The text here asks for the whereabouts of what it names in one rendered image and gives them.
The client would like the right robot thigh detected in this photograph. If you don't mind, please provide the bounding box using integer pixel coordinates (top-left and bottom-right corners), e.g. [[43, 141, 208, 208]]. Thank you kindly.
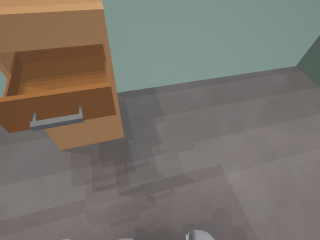
[[184, 230, 214, 240]]

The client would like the handle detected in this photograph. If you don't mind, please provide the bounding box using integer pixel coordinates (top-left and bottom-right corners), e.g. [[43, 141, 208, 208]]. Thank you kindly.
[[29, 106, 85, 131]]

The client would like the drawer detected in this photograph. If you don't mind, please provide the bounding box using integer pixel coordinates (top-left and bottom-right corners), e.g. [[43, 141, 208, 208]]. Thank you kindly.
[[0, 43, 116, 133]]

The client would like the cabinet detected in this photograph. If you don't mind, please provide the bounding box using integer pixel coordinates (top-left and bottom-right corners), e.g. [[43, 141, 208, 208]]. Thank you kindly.
[[0, 0, 124, 151]]

